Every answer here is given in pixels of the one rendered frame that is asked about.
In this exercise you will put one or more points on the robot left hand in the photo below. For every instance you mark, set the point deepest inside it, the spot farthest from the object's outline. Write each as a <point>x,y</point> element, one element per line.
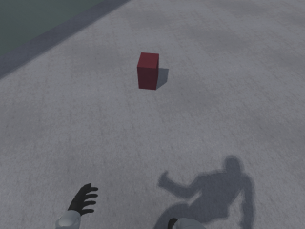
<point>78,203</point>

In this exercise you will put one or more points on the carton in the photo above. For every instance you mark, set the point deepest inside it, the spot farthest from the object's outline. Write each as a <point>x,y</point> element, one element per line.
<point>148,70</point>

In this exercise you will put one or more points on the robot left forearm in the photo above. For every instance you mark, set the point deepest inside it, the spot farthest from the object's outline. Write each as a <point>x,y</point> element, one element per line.
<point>70,219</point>

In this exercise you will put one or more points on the right robot foot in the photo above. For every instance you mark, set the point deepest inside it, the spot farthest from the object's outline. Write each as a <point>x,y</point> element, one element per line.
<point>171,223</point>

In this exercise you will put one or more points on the right robot thigh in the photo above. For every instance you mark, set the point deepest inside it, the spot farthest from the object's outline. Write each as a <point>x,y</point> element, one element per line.
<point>188,224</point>

